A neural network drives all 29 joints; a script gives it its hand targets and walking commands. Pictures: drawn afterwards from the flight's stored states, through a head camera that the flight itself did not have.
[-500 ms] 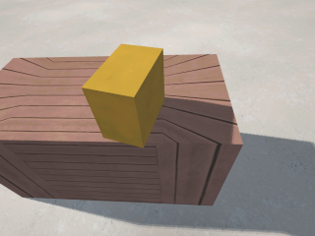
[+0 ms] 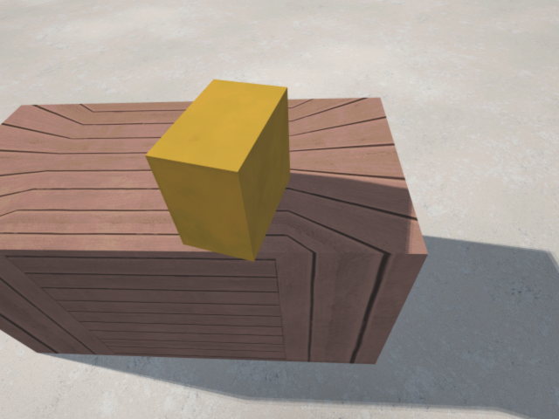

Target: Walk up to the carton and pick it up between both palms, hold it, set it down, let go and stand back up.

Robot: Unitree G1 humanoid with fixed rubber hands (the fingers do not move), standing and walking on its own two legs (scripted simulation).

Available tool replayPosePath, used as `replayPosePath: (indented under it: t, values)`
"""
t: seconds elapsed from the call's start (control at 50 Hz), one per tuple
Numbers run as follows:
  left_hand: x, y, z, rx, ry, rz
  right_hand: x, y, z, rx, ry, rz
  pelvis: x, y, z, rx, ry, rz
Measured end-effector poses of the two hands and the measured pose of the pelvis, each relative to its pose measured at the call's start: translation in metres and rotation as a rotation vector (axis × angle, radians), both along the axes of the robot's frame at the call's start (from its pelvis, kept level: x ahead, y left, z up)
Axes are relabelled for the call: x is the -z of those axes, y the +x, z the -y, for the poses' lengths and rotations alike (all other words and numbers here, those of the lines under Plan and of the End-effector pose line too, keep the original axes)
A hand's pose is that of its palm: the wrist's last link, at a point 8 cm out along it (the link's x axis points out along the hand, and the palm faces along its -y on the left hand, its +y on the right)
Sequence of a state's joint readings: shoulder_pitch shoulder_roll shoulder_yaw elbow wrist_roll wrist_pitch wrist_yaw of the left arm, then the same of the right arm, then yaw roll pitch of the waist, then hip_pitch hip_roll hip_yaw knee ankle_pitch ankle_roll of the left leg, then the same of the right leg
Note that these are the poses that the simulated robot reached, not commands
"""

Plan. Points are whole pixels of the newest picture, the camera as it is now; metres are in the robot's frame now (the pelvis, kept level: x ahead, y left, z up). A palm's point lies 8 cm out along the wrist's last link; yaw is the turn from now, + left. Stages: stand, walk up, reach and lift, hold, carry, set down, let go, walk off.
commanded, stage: walk up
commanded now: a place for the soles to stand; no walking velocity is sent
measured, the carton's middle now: (233, 168) +0.58 +0.13 +0.03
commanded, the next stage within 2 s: none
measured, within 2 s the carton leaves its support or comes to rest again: neither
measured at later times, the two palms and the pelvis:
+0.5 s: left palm out of the picture +0.06 +0.31 -0.10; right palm out of the picture +0.09 -0.32 -0.11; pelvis +0.00 -0.01 +0.00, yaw -1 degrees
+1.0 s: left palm out of the picture +0.05 +0.31 -0.10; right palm out of the picture +0.08 -0.32 -0.10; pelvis +0.00 -0.01 +0.00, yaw -1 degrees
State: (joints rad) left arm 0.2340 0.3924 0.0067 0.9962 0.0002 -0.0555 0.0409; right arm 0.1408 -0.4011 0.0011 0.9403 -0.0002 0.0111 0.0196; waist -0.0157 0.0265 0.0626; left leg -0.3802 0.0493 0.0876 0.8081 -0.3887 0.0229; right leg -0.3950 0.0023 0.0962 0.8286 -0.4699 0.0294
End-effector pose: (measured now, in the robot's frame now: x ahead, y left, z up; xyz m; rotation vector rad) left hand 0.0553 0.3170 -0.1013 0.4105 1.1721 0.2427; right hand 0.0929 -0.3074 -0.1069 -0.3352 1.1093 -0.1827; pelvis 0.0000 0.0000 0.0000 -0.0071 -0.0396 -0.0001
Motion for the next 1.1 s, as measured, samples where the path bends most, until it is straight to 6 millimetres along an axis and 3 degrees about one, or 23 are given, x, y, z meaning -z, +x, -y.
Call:
replayPosePath:
  t: [0.12,0.28,0.44,0.58,0.74,0.88,1.1]
  values:
    - [0.000,-0.001,0.008,0.006,0.003,-0.006,0.001,-0.001,0.010,0.006,0.002,0.006,0.001,-0.001,0.009,0.008,0.006,0.002]
    - [0.000,0.000,0.002,0.006,-0.007,0.003,0.000,-0.005,0.001,0.006,0.000,-0.001,-0.001,-0.002,0.000,0.005,0.005,0.000]
    - [-0.001,0.000,0.009,0.014,-0.002,-0.004,0.000,-0.007,0.010,0.015,0.002,0.002,-0.001,-0.003,0.009,0.016,0.006,0.000]
    - [-0.001,-0.001,0.004,0.011,-0.007,0.007,-0.001,-0.008,0.002,0.010,0.002,0.003,-0.001,-0.005,0.002,0.010,0.006,0.000]
    - [0.000,-0.003,0.011,0.014,-0.006,-0.014,-0.002,-0.010,0.011,0.018,0.002,0.005,-0.002,-0.005,0.010,0.020,0.008,-0.001]
    - [0.000,-0.001,0.006,0.011,-0.014,-0.002,-0.002,-0.010,0.003,0.013,0.001,0.000,-0.002,-0.005,0.002,0.013,0.007,-0.003]
    - [0.000,0.001,0.010,0.018,-0.017,-0.011,-0.004,-0.008,0.008,0.019,-0.002,0.002,-0.003,-0.004,0.005,0.022,0.007,-0.007]
